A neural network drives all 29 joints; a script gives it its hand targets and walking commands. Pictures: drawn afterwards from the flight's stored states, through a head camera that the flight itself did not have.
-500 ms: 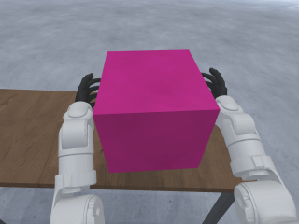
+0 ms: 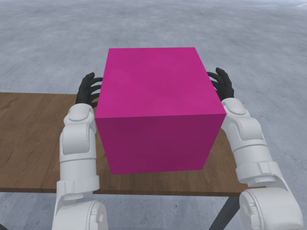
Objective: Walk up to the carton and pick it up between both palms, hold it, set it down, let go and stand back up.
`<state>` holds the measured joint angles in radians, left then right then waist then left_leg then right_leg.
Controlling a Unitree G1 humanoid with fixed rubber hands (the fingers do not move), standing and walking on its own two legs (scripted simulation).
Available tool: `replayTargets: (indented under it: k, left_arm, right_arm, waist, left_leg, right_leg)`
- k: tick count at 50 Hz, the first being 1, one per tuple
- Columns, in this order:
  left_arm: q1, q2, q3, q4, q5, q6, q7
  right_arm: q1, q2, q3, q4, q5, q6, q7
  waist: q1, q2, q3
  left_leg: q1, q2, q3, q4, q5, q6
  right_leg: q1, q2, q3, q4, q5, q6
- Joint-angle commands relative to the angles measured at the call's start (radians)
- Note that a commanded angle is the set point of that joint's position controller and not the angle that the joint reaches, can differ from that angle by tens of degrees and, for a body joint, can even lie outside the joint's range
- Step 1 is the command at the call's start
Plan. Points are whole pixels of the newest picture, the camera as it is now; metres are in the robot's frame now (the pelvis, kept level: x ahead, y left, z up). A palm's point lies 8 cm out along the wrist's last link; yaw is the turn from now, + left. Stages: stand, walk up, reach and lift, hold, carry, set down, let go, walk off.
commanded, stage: set down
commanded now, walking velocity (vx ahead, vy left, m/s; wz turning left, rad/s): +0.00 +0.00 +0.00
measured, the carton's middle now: (154, 108) +0.40 +0.00 +0.15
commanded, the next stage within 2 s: none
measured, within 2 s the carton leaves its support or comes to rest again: neither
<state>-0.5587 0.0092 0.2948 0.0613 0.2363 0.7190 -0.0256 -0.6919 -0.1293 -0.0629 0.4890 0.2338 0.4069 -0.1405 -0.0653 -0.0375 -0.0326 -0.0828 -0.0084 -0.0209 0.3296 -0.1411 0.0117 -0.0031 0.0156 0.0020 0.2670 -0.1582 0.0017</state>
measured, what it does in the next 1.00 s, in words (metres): stands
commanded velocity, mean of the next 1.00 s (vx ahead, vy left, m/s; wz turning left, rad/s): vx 0.00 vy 0.00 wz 0.00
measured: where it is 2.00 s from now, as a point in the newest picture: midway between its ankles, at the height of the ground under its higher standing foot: outside the picture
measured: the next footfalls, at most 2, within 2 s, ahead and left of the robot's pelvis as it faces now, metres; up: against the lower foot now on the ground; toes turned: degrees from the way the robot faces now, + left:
none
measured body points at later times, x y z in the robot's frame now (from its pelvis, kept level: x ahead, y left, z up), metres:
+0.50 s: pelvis +0.02 -0.01 +0.00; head +0.00 +0.02 +0.45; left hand +0.39 +0.18 +0.14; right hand +0.40 -0.16 +0.14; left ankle +0.03 +0.11 -0.75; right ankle +0.00 -0.12 -0.75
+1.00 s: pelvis +0.02 -0.01 +0.00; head +0.01 +0.02 +0.45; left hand +0.39 +0.18 +0.11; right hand +0.41 -0.16 +0.11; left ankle +0.03 +0.11 -0.75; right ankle +0.00 -0.12 -0.75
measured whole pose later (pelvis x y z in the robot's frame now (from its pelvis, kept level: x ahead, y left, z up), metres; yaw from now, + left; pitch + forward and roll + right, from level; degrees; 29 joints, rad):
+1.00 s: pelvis +0.02 -0.01 +0.00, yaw +1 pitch -4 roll +0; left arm -0.54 0.00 0.28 0.41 0.24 0.32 -0.02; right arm -0.58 -0.06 -0.19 0.73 -0.02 -0.01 -0.07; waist 0.01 -0.05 0.05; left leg -0.09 -0.01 -0.03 0.30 -0.14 0.00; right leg 0.00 0.01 -0.04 0.25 -0.17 -0.01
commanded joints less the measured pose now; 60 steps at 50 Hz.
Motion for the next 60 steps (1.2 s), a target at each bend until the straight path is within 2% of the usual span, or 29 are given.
replayTargets:
  k: [1,3,6,8,14,17,22,29,33,38,43,52,60]
  left_arm:
    - [-0.733,-0.433,-0.388,-0.032,-0.119,-0.129,-0.176]
    - [-0.705,-0.415,-0.334,0.058,-0.079,-0.167,-0.193]
    - [-0.655,-0.407,-0.286,0.139,-0.03,-0.213,-0.212]
    - [-0.637,-0.421,-0.295,0.135,-0.026,-0.239,-0.213]
    - [-0.643,-0.496,-0.447,0.037,-0.087,-0.316,-0.176]
    - [-0.646,-0.513,-0.514,0.002,-0.116,-0.344,-0.15]
    - [-0.617,-0.508,-0.553,-0.01,-0.132,-0.358,-0.128]
    - [-0.559,-0.483,-0.489,0.038,-0.099,-0.361,-0.135]
    - [-0.544,-0.479,-0.449,0.074,-0.078,-0.362,-0.144]
    - [-0.558,-0.493,-0.435,0.103,-0.069,-0.38,-0.142]
    - [-0.602,-0.512,-0.45,0.135,-0.085,-0.428,-0.125]
    - [-0.656,-0.524,-0.404,0.276,-0.077,-0.517,-0.1]
    - [-0.677,-0.525,-0.351,0.351,-0.054,-0.584,-0.084]
  right_arm:
    - [-0.754,0.548,0.292,-0.216,-0.002,-0.137,0.146]
    - [-0.737,0.541,0.236,-0.151,-0.072,-0.189,0.161]
    - [-0.693,0.534,0.188,-0.081,-0.148,-0.262,0.175]
    - [-0.683,0.533,0.185,-0.085,-0.166,-0.311,0.179]
    - [-0.706,0.542,0.272,-0.186,-0.147,-0.437,0.158]
    - [-0.712,0.541,0.323,-0.236,-0.134,-0.467,0.147]
    - [-0.667,0.535,0.362,-0.242,-0.121,-0.467,0.14]
    - [-0.593,0.543,0.352,-0.184,-0.123,-0.444,0.141]
    - [-0.581,0.537,0.33,-0.149,-0.131,-0.441,0.146]
    - [-0.589,0.537,0.296,-0.122,-0.157,-0.459,0.159]
    - [-0.61,0.541,0.259,-0.094,-0.202,-0.493,0.174]
    - [-0.619,0.55,0.154,0.034,-0.3,-0.542,0.204]
    - [-0.611,0.583,0.114,0.131,-0.34,-0.573,0.223]
  waist:
    - [0.01,0.037,-0.309]
    - [0.024,0.022,-0.259]
    - [0.039,0.015,-0.215]
    - [0.044,0.027,-0.238]
    - [0.016,0.053,-0.396]
    - [0.009,0.054,-0.449]
    - [0.008,0.046,-0.46]
    - [0.039,0.043,-0.429]
    - [0.054,0.04,-0.379]
    - [0.061,0.048,-0.362]
    - [0.054,0.039,-0.404]
    - [0.069,0.027,-0.438]
    - [0.101,0.034,-0.478]
  left_leg:
    - [0.157,-0.021,0.052,-0.061,0.072,-0.022]
    - [0.126,-0.02,0.065,-0.088,-0.004,-0.007]
    - [0.119,-0.02,0.082,-0.107,-0.022,0.0]
    - [0.146,-0.021,0.088,-0.095,0.052,-0.01]
    - [0.275,-0.024,0.08,0.01,0.382,-0.062]
    - [0.286,-0.021,0.066,0.038,0.453,-0.075]
    - [0.261,-0.022,0.051,0.035,0.44,-0.077]
    - [0.206,-0.029,0.056,0.008,0.391,-0.061]
    - [0.188,-0.027,0.062,-0.008,0.369,-0.057]
    - [0.192,-0.024,0.069,-0.012,0.365,-0.062]
    - [0.208,-0.017,0.068,-0.008,0.355,-0.067]
    - [0.17,-0.008,0.081,-0.034,0.277,-0.06]
    - [0.132,-0.009,0.096,-0.035,0.32,-0.054]
  right_leg:
    - [-0.024,0.029,-0.075,-0.04,0.028,0.039]
    - [-0.013,0.017,-0.08,-0.048,-0.029,0.038]
    - [0.019,0.01,-0.089,-0.05,-0.043,0.038]
    - [0.046,0.013,-0.097,-0.042,0.01,0.035]
    - [0.089,0.035,-0.121,-0.013,0.236,0.029]
    - [0.096,0.038,-0.121,-0.003,0.298,0.029]
    - [0.095,0.031,-0.113,0.002,0.332,0.036]
    - [0.132,0.018,-0.098,0.009,0.386,0.052]
    - [0.136,0.017,-0.097,0.006,0.374,0.053]
    - [0.114,0.017,-0.104,-0.003,0.34,0.047]
    - [0.078,0.021,-0.111,-0.009,0.308,0.04]
    - [0.053,0.011,-0.111,-0.022,0.246,0.037]
    - [0.095,0.004,-0.1,-0.005,0.333,0.045]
